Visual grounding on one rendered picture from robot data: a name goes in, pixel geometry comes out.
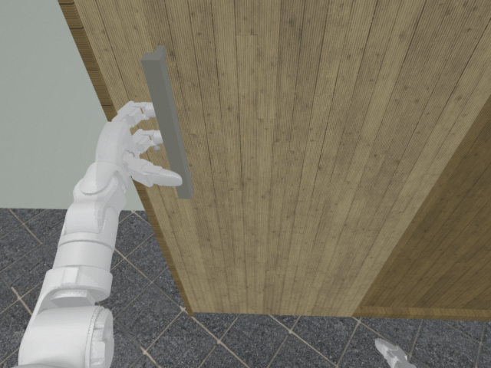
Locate robot left hand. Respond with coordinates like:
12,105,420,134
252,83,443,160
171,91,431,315
95,101,183,187

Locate wardrobe door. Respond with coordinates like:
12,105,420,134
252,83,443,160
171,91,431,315
74,0,491,317
358,95,491,310

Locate robot right hand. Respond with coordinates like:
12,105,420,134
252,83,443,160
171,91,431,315
375,338,416,368

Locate robot left forearm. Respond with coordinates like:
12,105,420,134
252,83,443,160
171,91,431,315
18,161,128,365

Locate robot left upper arm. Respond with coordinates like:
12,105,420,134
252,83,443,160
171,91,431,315
11,305,114,368

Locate handle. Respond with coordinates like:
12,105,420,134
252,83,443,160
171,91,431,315
140,45,193,199

